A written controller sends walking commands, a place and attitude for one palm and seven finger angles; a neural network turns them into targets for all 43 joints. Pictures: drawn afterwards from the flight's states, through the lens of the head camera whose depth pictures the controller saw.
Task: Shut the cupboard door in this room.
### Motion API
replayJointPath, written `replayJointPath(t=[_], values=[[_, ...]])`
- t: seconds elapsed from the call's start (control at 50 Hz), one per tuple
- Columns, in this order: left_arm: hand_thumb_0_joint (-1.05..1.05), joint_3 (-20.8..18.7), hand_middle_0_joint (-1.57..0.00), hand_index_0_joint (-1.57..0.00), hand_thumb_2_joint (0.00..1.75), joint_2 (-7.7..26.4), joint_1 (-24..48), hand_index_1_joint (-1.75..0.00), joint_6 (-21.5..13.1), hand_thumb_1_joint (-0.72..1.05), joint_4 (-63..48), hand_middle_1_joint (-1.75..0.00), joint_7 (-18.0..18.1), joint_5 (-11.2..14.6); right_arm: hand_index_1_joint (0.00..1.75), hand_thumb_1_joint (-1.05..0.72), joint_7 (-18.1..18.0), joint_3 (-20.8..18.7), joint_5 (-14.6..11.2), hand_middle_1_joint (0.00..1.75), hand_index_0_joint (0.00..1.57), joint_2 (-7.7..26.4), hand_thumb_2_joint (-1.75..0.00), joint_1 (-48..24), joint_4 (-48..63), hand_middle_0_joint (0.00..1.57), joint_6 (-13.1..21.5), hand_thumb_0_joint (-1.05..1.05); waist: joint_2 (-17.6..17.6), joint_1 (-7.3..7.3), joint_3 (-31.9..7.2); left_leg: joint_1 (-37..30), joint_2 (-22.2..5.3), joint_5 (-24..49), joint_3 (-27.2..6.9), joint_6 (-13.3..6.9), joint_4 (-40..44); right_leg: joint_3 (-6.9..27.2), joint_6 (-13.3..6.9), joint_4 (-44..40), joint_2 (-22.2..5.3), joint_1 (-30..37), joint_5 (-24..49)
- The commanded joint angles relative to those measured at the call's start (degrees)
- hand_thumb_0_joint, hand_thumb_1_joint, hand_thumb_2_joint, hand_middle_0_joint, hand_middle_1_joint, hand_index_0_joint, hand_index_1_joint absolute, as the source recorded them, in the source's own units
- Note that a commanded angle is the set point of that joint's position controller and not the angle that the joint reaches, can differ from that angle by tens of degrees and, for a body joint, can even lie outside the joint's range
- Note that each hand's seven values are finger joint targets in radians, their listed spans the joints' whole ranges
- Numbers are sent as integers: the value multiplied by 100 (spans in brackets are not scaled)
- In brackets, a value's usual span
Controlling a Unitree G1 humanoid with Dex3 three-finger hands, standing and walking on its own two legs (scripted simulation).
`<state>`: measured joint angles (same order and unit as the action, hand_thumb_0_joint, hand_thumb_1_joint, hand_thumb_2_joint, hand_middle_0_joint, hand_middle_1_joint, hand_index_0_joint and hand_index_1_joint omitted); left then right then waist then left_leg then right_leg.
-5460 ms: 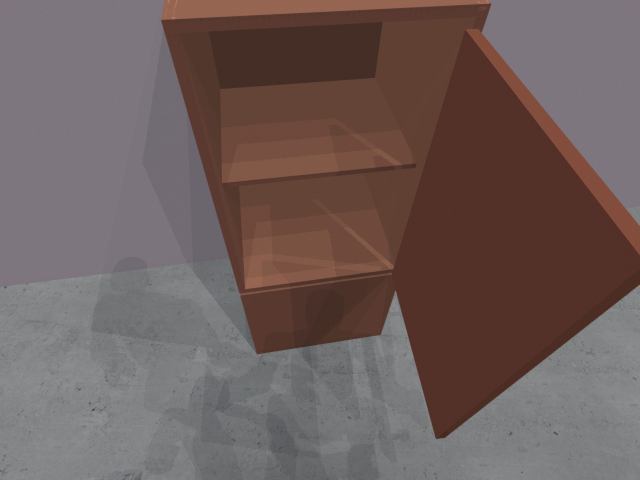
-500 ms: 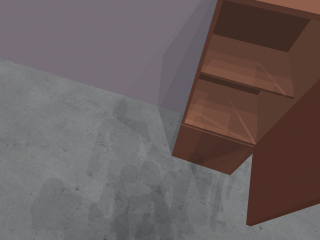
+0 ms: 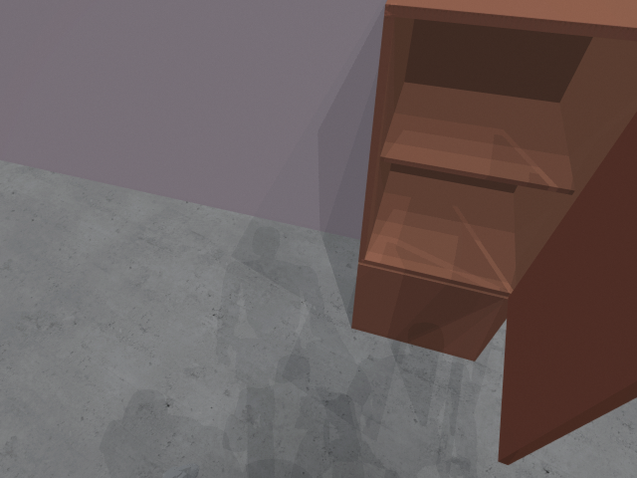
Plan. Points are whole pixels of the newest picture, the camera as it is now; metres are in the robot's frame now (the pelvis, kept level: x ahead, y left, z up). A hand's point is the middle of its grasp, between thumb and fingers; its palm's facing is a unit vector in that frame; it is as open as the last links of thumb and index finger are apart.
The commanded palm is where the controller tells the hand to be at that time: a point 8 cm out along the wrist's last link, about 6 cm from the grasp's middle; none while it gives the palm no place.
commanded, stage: turn or walk to find it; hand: left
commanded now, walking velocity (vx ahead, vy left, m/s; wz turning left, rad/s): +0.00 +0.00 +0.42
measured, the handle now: out of the picture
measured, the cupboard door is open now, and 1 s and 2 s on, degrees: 87 87 87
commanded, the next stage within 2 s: stand and wait in 0.06 s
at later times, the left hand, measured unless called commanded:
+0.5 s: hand out of the picture +0.00 +0.19 -0.17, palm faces +0.11 -0.96 -0.25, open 7.4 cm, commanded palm none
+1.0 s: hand out of the picture +0.04 +0.20 -0.18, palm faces +0.20 -0.95 -0.23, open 7.4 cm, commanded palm none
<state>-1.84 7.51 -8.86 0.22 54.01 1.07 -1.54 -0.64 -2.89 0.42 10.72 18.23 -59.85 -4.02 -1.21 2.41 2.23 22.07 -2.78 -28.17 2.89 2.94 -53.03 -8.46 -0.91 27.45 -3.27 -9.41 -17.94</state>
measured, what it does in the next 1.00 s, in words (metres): steps on the spot: left foot, then right foot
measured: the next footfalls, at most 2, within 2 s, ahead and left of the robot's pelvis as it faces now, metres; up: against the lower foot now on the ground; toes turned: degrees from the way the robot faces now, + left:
left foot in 0.16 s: +0.04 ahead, +0.13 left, +0.00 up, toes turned +9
right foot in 0.48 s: +0.04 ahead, -0.11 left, +0.00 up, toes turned +0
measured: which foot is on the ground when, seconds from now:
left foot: up 0.00-0.14, down 0.16-1.00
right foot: down 0.00-0.16, up 0.18-0.46, down 0.48-0.90, up 0.92-1.00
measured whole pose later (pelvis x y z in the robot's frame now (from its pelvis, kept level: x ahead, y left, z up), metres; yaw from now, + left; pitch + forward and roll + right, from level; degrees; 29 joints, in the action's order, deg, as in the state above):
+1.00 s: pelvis +0.00 -0.01 -0.01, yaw +11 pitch +2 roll +0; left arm -4.1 11.7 -9.6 2.6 55.6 0.9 -1.2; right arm -1.3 -2.4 1.4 9.7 15.1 -57.3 -1.5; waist 0.7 1.6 4.7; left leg 18.6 -0.1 -14.7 -0.5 -0.2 -31.3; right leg -4.2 1.2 52.6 -2.0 -21.5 -29.8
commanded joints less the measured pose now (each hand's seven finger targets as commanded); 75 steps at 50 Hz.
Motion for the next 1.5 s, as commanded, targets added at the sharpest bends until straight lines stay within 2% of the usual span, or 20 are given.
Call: replayJointPath(t=[0.0,0.1,0.14,0.16,0.2,0.36,0.42,0.46,0.5,0.6,0.8,0.86,0.9,1.0,1.12,1.14,1.16,1.18,1.26,1.48], values=[[0,-372,-20,-20,90,1304,-166,-30,-27,90,-286,-30,106,-33,30,-90,65,-79,41,30,20,277,-90,-155,552,20,155,0,1042,-240,107,195,-108,166,77,-4,329,701,-812,-840,-1579,-189,2407],[0,-335,-20,-20,90,1208,-323,-30,39,90,-245,-30,73,71,30,-90,50,-73,81,30,20,398,-90,363,499,20,293,0,370,-33,-463,-1312,4,2130,148,-117,2724,266,-266,504,-1138,-417,1910],[0,-185,-20,-20,90,629,-597,-30,96,90,-401,-30,48,114,30,-90,-21,-215,112,30,20,1185,-90,556,600,20,364,0,-1872,-24,-655,-1868,-1924,4655,-2197,-1160,3430,121,343,2435,-81,-1838,-1736],[0,-198,-20,-20,90,782,-425,-30,128,90,-402,-30,60,76,30,-90,-37,-207,142,30,20,1238,-90,386,636,20,324,0,-1275,32,-650,-1293,-2058,3561,-2044,-1469,3546,546,219,3171,-157,-1476,-1811],[0,-229,-20,-20,90,803,-289,-30,152,90,-242,-30,9,25,30,-90,-115,-89,144,30,20,943,-90,-175,711,20,389,0,-1237,-114,-320,-949,-1536,2548,-1720,-1258,3813,853,217,3436,-210,-1755,-1115],[0,-30,-20,-20,90,539,-692,-30,93,90,139,-30,6,63,30,-90,-122,-18,96,30,20,905,-90,-345,510,20,391,0,-484,-148,-566,-1681,-1183,3908,-752,-1150,3332,467,353,1065,-22,-922,-594],[0,-24,-20,-20,90,667,-1226,-30,-3,90,388,-30,34,28,30,-90,-84,-5,14,30,20,741,-90,-485,449,20,375,0,-224,-373,-520,-1107,-761,2693,-450,-693,2924,525,346,-494,-50,24,822],[0,-53,-20,-20,90,1095,-1034,-30,-107,90,383,-30,68,4,30,-90,-42,89,-31,30,20,292,-90,-485,501,20,356,0,1060,-192,-242,-685,-125,1195,-14,-245,2561,1783,-67,-1017,-1062,-174,1320],[0,-60,-20,-20,90,1176,-645,-30,-108,90,349,-30,52,40,30,-90,-11,99,47,30,20,285,-90,-374,348,20,289,0,1271,-79,54,-1216,-32,1154,-4,-175,2628,1750,-272,-1238,-1059,-1076,353],[0,-83,-20,-20,90,949,-790,-30,-90,90,425,-30,72,68,30,-90,-35,118,54,30,20,343,-90,-216,142,20,346,0,569,-190,169,-1069,-216,2092,-110,-229,2740,1203,-115,-789,-687,-687,969],[0,-348,-20,-20,90,1202,-642,-30,23,90,102,-30,74,29,30,-90,-15,-11,61,30,20,406,-90,-230,396,20,269,0,443,-280,-215,-517,-200,1929,-115,-160,2013,824,-421,-207,-1308,-167,1850],[0,-333,-20,-20,90,906,-457,-30,75,90,-129,-30,42,86,30,-90,-34,-103,115,30,20,851,-90,42,458,20,311,0,-984,-159,-199,-726,-960,3634,-1582,-738,3024,29,204,1202,-258,-743,443],[0,-294,-20,-20,90,815,-157,-30,107,90,-305,-30,45,69,30,-90,-112,-176,131,30,20,1062,-90,259,425,20,344,0,-1503,9,-263,-1134,-1543,4025,-2561,-1469,3516,459,254,2780,91,-1594,-1554],[0,-249,-20,-20,90,693,73,-30,98,90,-464,-30,-5,94,30,-90,-137,-232,155,30,20,1192,-90,-37,657,20,346,0,-764,-38,-726,-1577,-1195,4373,-2124,-1407,3120,759,337,2742,98,-1770,-1241],[0,-288,-20,-20,90,872,-639,-30,32,90,-443,-30,21,116,30,-90,-30,-304,105,30,20,1203,-90,-468,937,20,245,0,-532,-401,-865,-555,-514,3312,-1791,-800,2623,478,377,-314,301,220,574],[0,-359,-20,-20,90,1185,-858,-30,-12,90,-415,-30,48,62,30,-90,20,-289,58,30,20,931,-90,-503,1021,20,240,0,134,-499,-889,263,-106,2018,-1447,-441,2229,1003,251,-914,-349,1037,877],[0,-497,-20,-20,90,1811,-870,-30,-31,90,-461,-30,93,-37,30,-90,45,-224,52,30,20,511,-90,-576,1200,20,237,0,1884,-563,-619,1523,624,57,-506,-30,975,2589,-300,-1166,-1904,1358,1166],[0,-467,-20,-20,90,1910,-741,-30,1,90,-596,-30,99,8,30,-90,25,-278,110,30,20,770,-90,-816,1282,20,210,0,1736,-637,-455,1412,440,-667,-657,-24,-306,2862,-799,-1169,-2536,404,1596],[0,-301,-20,-20,90,1269,73,-30,-84,90,-787,-30,75,23,30,-90,135,-269,116,30,20,705,-90,-605,971,20,82,0,926,-88,158,1307,146,502,-569,84,-1722,1328,-622,-861,-1444,-164,2504],[0,-270,-20,-20,90,1430,-1265,-30,-117,90,-290,-30,106,-44,30,-90,100,-24,42,30,20,530,-90,-1387,1105,20,121,0,1007,-564,-430,675,163,370,-82,122,278,1030,-800,-418,-1439,1113,4525]])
